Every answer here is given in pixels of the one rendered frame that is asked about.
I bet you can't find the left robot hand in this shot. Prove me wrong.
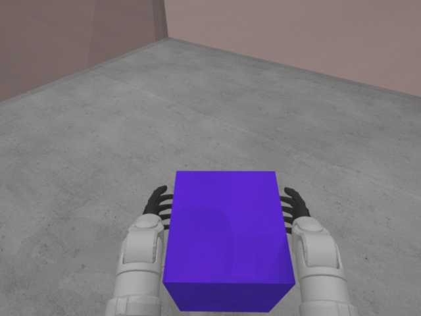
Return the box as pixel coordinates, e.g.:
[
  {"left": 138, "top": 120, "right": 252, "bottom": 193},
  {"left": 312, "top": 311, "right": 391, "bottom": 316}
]
[{"left": 143, "top": 186, "right": 174, "bottom": 230}]

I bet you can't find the robot left forearm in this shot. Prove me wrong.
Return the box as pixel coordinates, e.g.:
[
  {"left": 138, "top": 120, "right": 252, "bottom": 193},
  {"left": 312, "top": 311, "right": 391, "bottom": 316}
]
[{"left": 105, "top": 213, "right": 164, "bottom": 316}]

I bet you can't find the carton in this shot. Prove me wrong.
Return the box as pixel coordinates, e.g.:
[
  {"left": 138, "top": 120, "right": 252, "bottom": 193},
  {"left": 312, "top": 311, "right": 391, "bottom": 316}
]
[{"left": 162, "top": 171, "right": 295, "bottom": 313}]

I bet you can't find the right robot hand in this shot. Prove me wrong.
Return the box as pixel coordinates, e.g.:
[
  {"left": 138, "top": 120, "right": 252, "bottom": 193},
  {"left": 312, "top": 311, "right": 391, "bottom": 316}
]
[{"left": 280, "top": 187, "right": 311, "bottom": 234}]

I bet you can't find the robot right forearm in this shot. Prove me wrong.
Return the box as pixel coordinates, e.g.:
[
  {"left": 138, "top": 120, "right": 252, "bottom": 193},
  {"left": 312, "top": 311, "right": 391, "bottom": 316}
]
[{"left": 291, "top": 217, "right": 359, "bottom": 316}]

